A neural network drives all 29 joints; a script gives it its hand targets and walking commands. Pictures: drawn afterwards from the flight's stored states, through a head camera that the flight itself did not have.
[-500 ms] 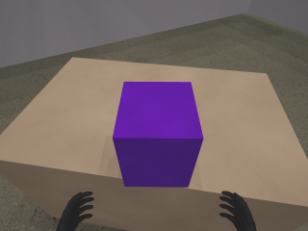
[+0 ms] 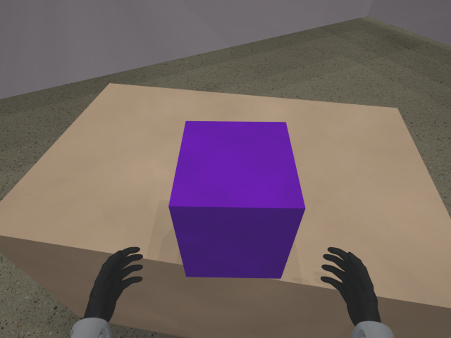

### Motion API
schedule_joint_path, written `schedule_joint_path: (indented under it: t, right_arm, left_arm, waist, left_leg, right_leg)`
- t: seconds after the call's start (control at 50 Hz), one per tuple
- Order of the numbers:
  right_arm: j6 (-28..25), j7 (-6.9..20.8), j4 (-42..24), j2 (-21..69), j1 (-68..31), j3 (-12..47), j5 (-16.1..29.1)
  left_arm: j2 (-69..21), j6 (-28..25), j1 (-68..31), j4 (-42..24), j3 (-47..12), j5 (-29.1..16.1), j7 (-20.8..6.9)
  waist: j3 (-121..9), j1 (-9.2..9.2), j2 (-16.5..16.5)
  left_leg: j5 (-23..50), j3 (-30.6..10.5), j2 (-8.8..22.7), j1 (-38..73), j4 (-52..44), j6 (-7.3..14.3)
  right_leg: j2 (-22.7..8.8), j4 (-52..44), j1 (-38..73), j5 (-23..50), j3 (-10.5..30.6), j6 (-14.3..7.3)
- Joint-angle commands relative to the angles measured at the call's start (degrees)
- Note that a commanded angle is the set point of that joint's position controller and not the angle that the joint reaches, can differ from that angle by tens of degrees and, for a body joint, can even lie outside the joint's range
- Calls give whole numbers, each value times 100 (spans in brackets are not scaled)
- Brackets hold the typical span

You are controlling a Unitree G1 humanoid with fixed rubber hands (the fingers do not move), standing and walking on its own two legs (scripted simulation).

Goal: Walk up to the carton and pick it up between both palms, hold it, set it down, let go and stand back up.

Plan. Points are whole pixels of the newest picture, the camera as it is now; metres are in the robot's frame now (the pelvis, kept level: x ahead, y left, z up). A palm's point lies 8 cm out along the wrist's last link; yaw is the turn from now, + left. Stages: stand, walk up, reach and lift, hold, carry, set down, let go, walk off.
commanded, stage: reach and lift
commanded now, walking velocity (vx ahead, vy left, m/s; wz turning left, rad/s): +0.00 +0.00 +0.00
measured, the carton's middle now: (234, 201) +0.38 +0.05 +0.02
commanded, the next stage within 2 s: none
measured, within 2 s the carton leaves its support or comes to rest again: neither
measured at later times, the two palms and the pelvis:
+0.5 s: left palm (106, 240) +0.24 +0.24 +0.08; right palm (366, 244) +0.28 -0.17 +0.08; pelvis +0.00 -0.01 +0.00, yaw +0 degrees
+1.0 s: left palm (110, 183) +0.31 +0.25 +0.14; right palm (364, 189) +0.34 -0.16 +0.14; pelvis -0.01 -0.01 +0.00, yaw -1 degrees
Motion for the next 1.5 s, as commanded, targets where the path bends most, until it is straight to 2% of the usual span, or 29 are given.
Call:
schedule_joint_path:
  t: [0.0,0.02,0.04,0.12,0.16,0.24,0.32,0.38,0.66,0.88,0.94,0.96,0.98,1.02,1.04,1.08,1.12,1.14,1.18,1.2,1.22,1.24,1.28,1.32,1.36,1.38,1.44,1.46,1.48]
  right_arm:
    - [-44,-91,-1808,-520,-918,-196,94]
    - [62,-129,-1621,-421,-586,-195,85]
    - [172,-156,-1792,-593,-1103,-251,117]
    - [752,-271,-1793,-591,-1169,-189,203]
    - [1011,-361,-1915,-501,-1025,-72,327]
    - [1360,-420,-2046,-660,-1691,-207,412]
    - [1491,-502,-2521,-830,-2222,-292,483]
    - [1558,-561,-2665,-889,-2312,-510,425]
    - [2210,-782,-2271,-1165,-3963,-343,889]
    - [2721,-966,-1547,-1450,-5623,-396,1179]
    - [2787,-941,-1622,-1454,-6199,-342,1221]
    - [2801,-928,-1448,-1451,-5983,-381,1209]
    - [2813,-934,-1708,-1559,-6486,-405,1189]
    - [2936,-932,-964,-1569,-6487,-358,1144]
    - [2924,-919,-1098,-1663,-6752,-456,1208]
    - [2981,-895,-644,-1672,-6984,-609,1107]
    - [3046,-821,-331,-1611,-7166,-474,1239]
    - [3053,-808,-141,-1584,-7136,-467,1265]
    - [3021,-764,-259,-1688,-7381,-443,1466]
    - [3028,-771,-517,-1811,-7821,-553,1431]
    - [3067,-769,-219,-1657,-8025,-459,1412]
    - [3048,-768,-382,-1816,-8040,-560,1381]
    - [3089,-747,214,-1777,-8422,-566,1359]
    - [3127,-720,606,-1741,-8257,-392,1442]
    - [3108,-770,699,-1979,-8150,-458,1599]
    - [3098,-801,699,-1969,-8143,-329,1592]
    - [3013,-847,679,-2028,-8386,-296,1628]
    - [3015,-845,989,-1913,-8414,-242,1667]
    - [2956,-836,786,-2041,-8246,-308,1679]
  left_arm:
    - [819,116,-973,-1546,554,-115,-10]
    - [673,278,-641,-1432,635,-73,-35]
    - [915,417,-1269,-1514,659,-105,-50]
    - [766,1029,-1552,-1935,730,-98,-46]
    - [766,1304,-1393,-2133,943,-73,-81]
    - [647,1770,-1842,-2253,1088,6,-96]
    - [661,2107,-2201,-2489,1135,1,-128]
    - [634,2348,-2267,-2583,1265,-168,-125]
    - [908,3244,-3894,-2700,1661,-87,-132]
    - [1103,4112,-5407,-2097,1817,17,-45]
    - [1221,4161,-5984,-2111,1840,143,-39]
    - [1153,4192,-5764,-2027,1882,260,-58]
    - [1284,4186,-6227,-2032,1857,197,-70]
    - [1256,4260,-6206,-1348,1911,277,-91]
    - [1332,4250,-6546,-1542,1910,204,-70]
    - [1234,4238,-6971,-991,1667,200,-85]
    - [1367,4178,-7288,-877,1704,300,-35]
    - [1360,4179,-7134,-672,1647,333,-11]
    - [1427,4200,-7278,-1010,1671,287,89]
    - [1670,4196,-7839,-1152,1663,197,101]
    - [1667,4204,-7926,-608,1574,125,115]
    - [1698,4172,-7970,-941,1601,132,173]
    - [1802,4131,-8362,-85,1497,15,162]
    - [1735,4097,-8098,214,1490,63,174]
    - [1714,4190,-8184,-386,1508,226,166]
    - [1760,4280,-7899,-107,1649,248,111]
    - [1654,4253,-8111,-283,1578,301,22]
    - [1545,4233,-8094,207,1481,262,-31]
    - [1579,4170,-8017,-326,1497,256,-19]
  waist:
    - [-779,42,245]
    - [-647,38,249]
    - [-842,-27,233]
    - [-684,-84,401]
    - [-698,-111,263]
    - [-712,17,647]
    - [-1109,-5,460]
    - [-1269,-61,138]
    - [-1767,-181,338]
    - [-2120,-253,307]
    - [-2311,-187,211]
    - [-2355,-208,394]
    - [-2700,-247,218]
    - [-2265,-231,260]
    - [-2506,-258,351]
    - [-2263,-423,347]
    - [-2336,-239,515]
    - [-2374,-306,497]
    - [-2880,-204,790]
    - [-3195,-208,631]
    - [-3059,-213,488]
    - [-3075,-257,548]
    - [-2986,-277,403]
    - [-3090,-189,331]
    - [-3465,-321,628]
    - [-3335,-324,391]
    - [-3224,-440,358]
    - [-2873,-532,349]
    - [-3280,-465,485]
  left_leg:
    - [1722,-422,-175,1720,92,-115]
    - [1769,-357,-243,1736,82,-104]
    - [1730,-404,-199,1817,102,-117]
    - [1366,-360,-230,1899,-35,-126]
    - [1709,-330,-236,1994,-16,-74]
    - [1653,-347,-201,1877,-44,-150]
    - [1819,-378,-211,1983,26,-153]
    - [2137,-239,-211,2061,22,-88]
    - [1954,-151,-254,1838,20,-104]
    - [1637,-116,-223,1777,39,-48]
    - [1776,-198,-148,1994,121,1]
    - [1999,-168,-189,2087,194,-69]
    - [1887,-212,-190,2092,180,-27]
    - [1687,-234,-186,1917,145,-17]
    - [1801,-197,-153,2006,139,-61]
    - [1134,-197,-140,1635,61,24]
    - [1028,-159,-137,1667,-5,51]
    - [1106,-181,-111,1728,9,62]
    - [1620,-185,-121,2012,125,-42]
    - [1456,-210,-162,1934,145,-21]
    - [1314,-209,-164,1725,158,49]
    - [1358,-236,-150,1826,96,21]
    - [1030,-233,-166,1568,137,93]
    - [1377,-245,-154,1688,162,125]
    - [2106,-253,-174,2155,286,-10]
    - [2327,-320,-157,2191,351,-10]
    - [2450,-295,-226,2073,333,3]
    - [2373,-367,-184,1865,372,2]
    - [2438,-303,-213,2160,339,-24]
  right_leg:
    - [183,-794,-1666,570,237,-227]
    - [139,-804,-1719,695,256,-205]
    - [171,-797,-1796,603,196,-202]
    - [126,-939,-1980,259,245,-208]
    - [121,-954,-1903,599,263,-138]
    - [157,-931,-1900,375,211,-164]
    - [211,-869,-1829,716,169,-140]
    - [341,-830,-1672,1232,16,56]
    - [253,-527,-1165,2132,94,202]
    - [364,-452,-1241,1778,-29,204]
    - [385,-387,-1449,1830,-57,138]
    - [372,-396,-1416,2074,-15,156]
    - [368,-403,-1370,2021,-11,148]
    - [386,-430,-1456,1827,-32,136]
    - [401,-372,-1414,1938,-52,149]
    - [323,-430,-1597,1331,-52,126]
    - [311,-478,-1666,1141,-21,137]
    - [333,-476,-1585,1218,-8,128]
    - [379,-382,-1470,1484,-82,101]
    - [388,-438,-1511,1365,-64,125]
    - [383,-438,-1576,1286,-86,136]
    - [385,-431,-1556,1341,-105,109]
    - [357,-427,-1661,1002,-75,140]
    - [367,-397,-1515,1485,-80,164]
    - [402,-370,-1235,2177,-86,170]
    - [455,-333,-1152,2400,-150,198]
    - [418,-296,-1029,2857,-143,251]
    - [417,-259,-1106,2713,-156,227]
    - [425,-287,-1051,2697,-154,267]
